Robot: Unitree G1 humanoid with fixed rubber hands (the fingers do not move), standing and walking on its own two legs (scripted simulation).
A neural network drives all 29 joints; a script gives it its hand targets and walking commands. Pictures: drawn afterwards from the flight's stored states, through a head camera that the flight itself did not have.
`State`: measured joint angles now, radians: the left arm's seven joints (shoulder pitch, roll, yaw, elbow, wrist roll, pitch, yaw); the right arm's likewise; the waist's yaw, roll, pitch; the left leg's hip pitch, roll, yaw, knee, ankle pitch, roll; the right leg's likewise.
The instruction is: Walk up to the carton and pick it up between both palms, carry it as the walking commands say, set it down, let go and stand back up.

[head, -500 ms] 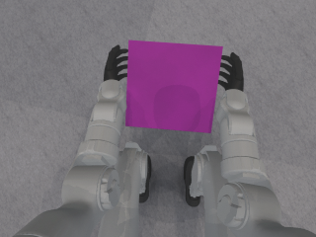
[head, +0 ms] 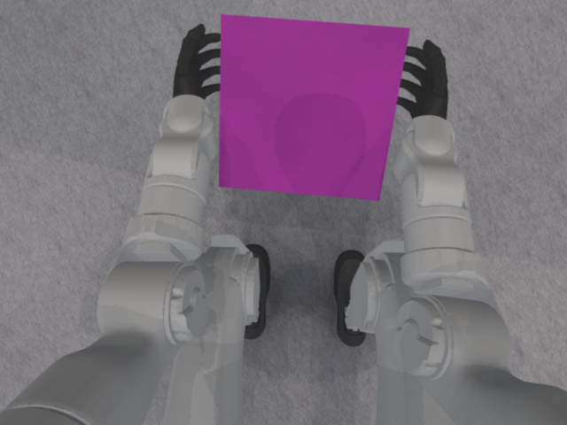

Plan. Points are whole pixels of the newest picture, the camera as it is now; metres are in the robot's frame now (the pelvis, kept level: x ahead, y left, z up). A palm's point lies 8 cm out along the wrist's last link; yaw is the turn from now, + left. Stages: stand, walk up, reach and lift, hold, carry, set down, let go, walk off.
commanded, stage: set down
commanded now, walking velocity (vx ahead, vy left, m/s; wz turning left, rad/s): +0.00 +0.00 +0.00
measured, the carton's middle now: (305, 109) +0.51 +0.01 -0.24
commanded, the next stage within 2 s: none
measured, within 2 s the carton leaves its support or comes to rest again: neither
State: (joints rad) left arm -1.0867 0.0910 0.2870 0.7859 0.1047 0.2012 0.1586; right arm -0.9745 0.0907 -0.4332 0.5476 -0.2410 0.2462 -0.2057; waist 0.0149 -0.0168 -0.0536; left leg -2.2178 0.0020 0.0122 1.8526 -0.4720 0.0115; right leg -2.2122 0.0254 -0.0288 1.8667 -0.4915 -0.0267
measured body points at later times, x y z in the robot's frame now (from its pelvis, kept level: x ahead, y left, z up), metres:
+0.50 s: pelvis +0.00 +0.00 -0.05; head +0.34 +0.02 +0.24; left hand +0.52 +0.17 -0.21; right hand +0.52 -0.13 -0.20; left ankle +0.12 +0.12 -0.42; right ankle +0.11 -0.10 -0.42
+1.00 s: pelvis +0.00 +0.00 -0.06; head +0.34 +0.02 +0.23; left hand +0.53 +0.17 -0.21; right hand +0.53 -0.13 -0.21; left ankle +0.12 +0.12 -0.42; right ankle +0.11 -0.10 -0.42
